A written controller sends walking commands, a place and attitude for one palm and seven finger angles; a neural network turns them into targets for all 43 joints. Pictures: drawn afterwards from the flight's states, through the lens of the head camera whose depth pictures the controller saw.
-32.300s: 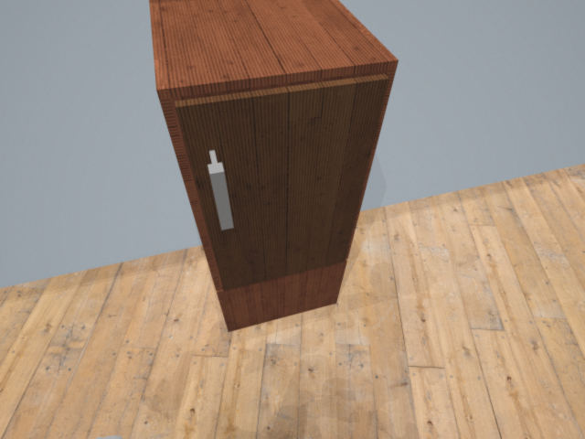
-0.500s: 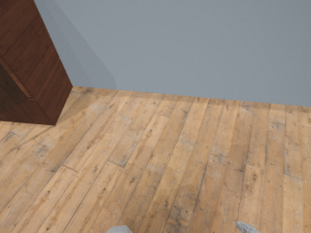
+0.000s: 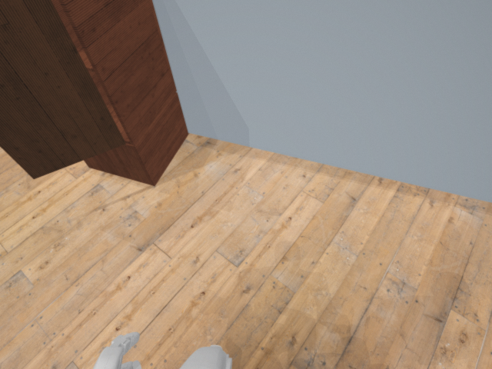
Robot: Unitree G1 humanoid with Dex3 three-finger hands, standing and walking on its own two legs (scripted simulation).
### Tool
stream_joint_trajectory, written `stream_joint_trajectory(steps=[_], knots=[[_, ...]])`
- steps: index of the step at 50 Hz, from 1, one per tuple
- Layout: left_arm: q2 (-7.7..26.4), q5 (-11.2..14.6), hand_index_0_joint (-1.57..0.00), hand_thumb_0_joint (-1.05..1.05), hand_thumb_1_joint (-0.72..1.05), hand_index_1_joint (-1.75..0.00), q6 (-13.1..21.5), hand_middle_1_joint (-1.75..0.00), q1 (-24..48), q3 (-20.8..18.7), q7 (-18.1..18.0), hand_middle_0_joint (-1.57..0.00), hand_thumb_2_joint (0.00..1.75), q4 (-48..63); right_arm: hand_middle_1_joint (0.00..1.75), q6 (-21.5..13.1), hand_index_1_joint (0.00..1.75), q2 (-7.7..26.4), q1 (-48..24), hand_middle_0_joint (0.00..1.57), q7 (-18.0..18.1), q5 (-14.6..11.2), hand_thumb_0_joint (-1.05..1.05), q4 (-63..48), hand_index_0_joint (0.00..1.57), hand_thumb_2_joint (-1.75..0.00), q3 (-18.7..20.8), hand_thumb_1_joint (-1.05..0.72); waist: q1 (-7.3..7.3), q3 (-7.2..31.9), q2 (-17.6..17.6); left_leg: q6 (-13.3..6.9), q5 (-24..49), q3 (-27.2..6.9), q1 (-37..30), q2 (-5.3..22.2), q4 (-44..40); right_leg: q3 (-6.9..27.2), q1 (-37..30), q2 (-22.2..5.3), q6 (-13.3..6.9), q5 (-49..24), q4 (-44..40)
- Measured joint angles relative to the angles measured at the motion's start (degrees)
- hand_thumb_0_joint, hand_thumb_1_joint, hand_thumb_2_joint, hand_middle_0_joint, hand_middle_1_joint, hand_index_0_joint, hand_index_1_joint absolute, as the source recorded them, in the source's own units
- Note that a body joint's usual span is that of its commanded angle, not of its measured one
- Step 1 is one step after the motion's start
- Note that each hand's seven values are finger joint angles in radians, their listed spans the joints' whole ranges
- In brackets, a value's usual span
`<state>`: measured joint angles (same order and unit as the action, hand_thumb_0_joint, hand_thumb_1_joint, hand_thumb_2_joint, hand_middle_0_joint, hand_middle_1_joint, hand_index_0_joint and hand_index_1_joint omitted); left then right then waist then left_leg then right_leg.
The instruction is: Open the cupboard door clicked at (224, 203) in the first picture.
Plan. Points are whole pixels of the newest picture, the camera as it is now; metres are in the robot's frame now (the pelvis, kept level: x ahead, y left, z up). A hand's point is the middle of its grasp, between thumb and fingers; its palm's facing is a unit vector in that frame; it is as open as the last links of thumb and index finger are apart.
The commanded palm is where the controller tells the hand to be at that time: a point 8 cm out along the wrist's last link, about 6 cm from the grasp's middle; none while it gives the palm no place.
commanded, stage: turn to face it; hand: left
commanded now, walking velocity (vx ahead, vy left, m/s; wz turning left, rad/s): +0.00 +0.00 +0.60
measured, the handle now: out of the picture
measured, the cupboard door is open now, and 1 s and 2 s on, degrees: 48 48 48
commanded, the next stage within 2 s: take the last steps up to it in 0.74 s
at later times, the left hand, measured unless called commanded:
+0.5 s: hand out of the picture +0.01 +0.25 -0.16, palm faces +0.33 -0.91 -0.26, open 7.4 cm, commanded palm none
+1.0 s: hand out of the picture -0.05 +0.16 -0.17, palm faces +0.52 -0.83 -0.19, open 7.4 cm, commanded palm none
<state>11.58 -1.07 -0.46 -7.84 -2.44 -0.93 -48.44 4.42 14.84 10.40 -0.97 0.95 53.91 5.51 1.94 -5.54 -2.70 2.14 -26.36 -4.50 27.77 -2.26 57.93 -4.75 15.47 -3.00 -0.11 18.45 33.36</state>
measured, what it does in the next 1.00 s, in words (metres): steps on the spot, turning left: left foot, then right foot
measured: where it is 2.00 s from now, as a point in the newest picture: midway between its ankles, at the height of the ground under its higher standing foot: (204, 346)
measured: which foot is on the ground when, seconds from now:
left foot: up 0.00-0.24, down 0.26-0.64, up 0.66-1.00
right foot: down 0.00-0.26, up 0.28-0.62, down 0.64-1.00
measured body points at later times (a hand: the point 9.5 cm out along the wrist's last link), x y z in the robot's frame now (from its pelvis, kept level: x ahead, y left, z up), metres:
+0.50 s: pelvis +0.01 +0.01 +0.01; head +0.05 +0.04 +0.45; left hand +0.00 +0.29 -0.14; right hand +0.18 -0.20 -0.12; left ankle -0.01 +0.12 -0.73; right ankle +0.04 -0.14 -0.67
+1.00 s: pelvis +0.03 -0.01 +0.01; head +0.06 +0.02 +0.45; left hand -0.08 +0.21 -0.15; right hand +0.22 -0.19 -0.14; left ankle -0.04 +0.08 -0.71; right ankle +0.06 -0.13 -0.73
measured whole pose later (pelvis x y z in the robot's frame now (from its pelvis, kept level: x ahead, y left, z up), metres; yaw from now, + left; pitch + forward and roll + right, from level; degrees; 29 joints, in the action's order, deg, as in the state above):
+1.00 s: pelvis +0.03 -0.01 +0.01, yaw +29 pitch +0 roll +1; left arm 11.0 -1.6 0.6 -16.2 -3.0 -0.2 -56.3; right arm 3.0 11.8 8.3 -1.1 0.6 57.3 3.3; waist -1.8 -4.9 2.5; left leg 2.0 -25.3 3.3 17.4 0.1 40.1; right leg -10.1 10.9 -5.9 0.8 18.0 29.0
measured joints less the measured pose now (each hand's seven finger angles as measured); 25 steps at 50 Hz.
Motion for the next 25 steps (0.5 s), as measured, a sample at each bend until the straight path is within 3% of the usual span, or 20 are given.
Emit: stream_joint_trajectory(steps=[2,4,10,13,16,19,22,25], knots=[[-0.76,0.00,-0.20,0.01,0.90,-0.30,-0.15,-0.30,-0.99,0.29,-0.12,-0.20,0.90,-0.45,0.29,0.28,0.30,0.28,-0.43,0.20,-0.33,-0.07,0.01,0.24,0.20,-0.89,0.17,-0.91,0.33,-0.19,0.42,0.81,1.18,2.31,1.45,1.10,6.00,-1.41,-1.57,-0.90,0.12,-0.31,-1.53],[-1.17,-0.05,-0.20,0.01,0.90,-0.30,-0.18,-0.30,-1.87,0.46,-0.15,-0.20,0.90,-0.98,0.29,0.40,0.30,0.10,-0.74,0.20,-0.56,-0.20,0.01,0.24,0.20,-0.89,0.05,-0.91,0.47,-0.31,1.49,1.47,1.50,4.25,1.00,2.20,5.53,-2.87,-2.87,-1.98,0.19,-0.64,-2.88],[-0.88,-0.44,-0.20,0.01,0.90,-0.30,-0.02,-0.30,-4.08,0.29,0.31,-0.20,0.90,-2.19,0.29,-0.02,0.29,-0.78,-2.68,0.20,-0.91,-0.52,0.01,-0.22,0.20,-0.89,-0.88,-0.91,-1.25,-1.04,4.73,1.29,0.65,8.21,-5.31,3.30,-11.19,-7.10,-3.88,-5.22,1.28,0.86,-1.80],[0.21,-0.10,-0.20,0.01,0.90,-0.30,-0.37,-0.30,-5.99,-0.38,0.63,-0.20,0.90,-2.79,0.29,-1.14,0.30,-0.63,-3.51,0.20,-1.05,-0.40,0.01,-1.59,0.20,-0.89,-1.41,-0.91,-1.88,-0.48,5.24,-0.33,9.31,8.99,-10.31,3.15,-23.52,-8.98,-2.06,-6.63,2.52,3.83,3.54],[2.36,0.09,-0.20,0.01,0.90,-0.30,-2.42,-0.30,-5.77,-1.26,0.40,-0.20,0.90,-4.07,0.29,-2.64,0.30,-1.40,-4.38,0.20,-0.55,0.03,0.01,-2.59,0.20,-0.89,-1.74,-0.91,-2.28,-0.49,6.57,-3.51,8.78,8.00,-8.12,2.06,-20.41,-3.28,4.57,-5.58,3.97,13.34,18.98],[3.54,0.11,-0.20,0.01,0.90,-0.30,-3.46,-0.30,-4.62,-1.93,0.15,-0.20,0.90,-5.25,0.29,-3.16,0.30,-2.07,-3.83,0.20,0.56,0.27,0.01,-3.09,0.20,-0.89,-2.31,-0.91,-2.45,0.06,5.99,-3.87,8.78,6.21,-8.66,1.92,-22.36,0.68,9.83,-3.08,4.46,11.90,28.75],[3.97,0.14,-0.19,0.01,0.90,-0.30,-3.19,-0.30,-3.61,-2.18,0.41,-0.20,0.90,-4.79,0.29,-3.16,0.30,-2.49,-3.28,0.20,1.04,0.34,0.01,-2.66,0.21,-0.89,-2.84,-0.91,-2.77,0.24,5.16,-3.54,11.27,4.68,-10.33,1.79,-26.30,2.34,11.80,-2.16,4.64,8.29,28.87],[3.73,0.19,-0.19,0.01,0.91,-0.30,-2.89,-0.30,-2.83,-2.01,0.56,-0.20,0.90,-3.96,0.29,-2.87,0.30,-2.75,-2.71,0.20,0.96,0.43,0.01,-2.09,0.21,-0.89,-3.06,-0.91,-2.69,0.52,3.98,-3.21,12.65,3.20,-11.27,1.88,-28.52,2.87,11.08,-1.52,4.54,7.11,23.52]])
